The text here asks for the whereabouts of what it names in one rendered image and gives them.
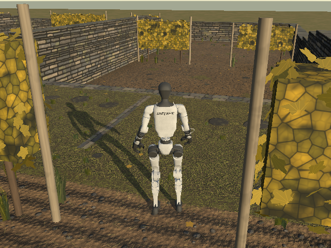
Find right robot foot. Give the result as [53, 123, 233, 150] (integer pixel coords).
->
[175, 199, 182, 212]

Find left robot hand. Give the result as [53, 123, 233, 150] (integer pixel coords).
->
[132, 142, 144, 153]

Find robot left upper arm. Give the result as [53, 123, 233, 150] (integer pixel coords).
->
[140, 105, 154, 133]

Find right robot hand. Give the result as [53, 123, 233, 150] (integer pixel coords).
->
[180, 136, 192, 145]

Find humanoid robot torso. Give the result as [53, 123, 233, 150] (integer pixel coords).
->
[153, 102, 177, 155]

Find robot left forearm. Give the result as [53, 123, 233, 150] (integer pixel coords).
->
[134, 126, 145, 145]

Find robot right forearm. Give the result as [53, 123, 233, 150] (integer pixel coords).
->
[184, 124, 191, 138]

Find robot right upper arm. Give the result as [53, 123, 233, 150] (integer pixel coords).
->
[176, 104, 189, 132]

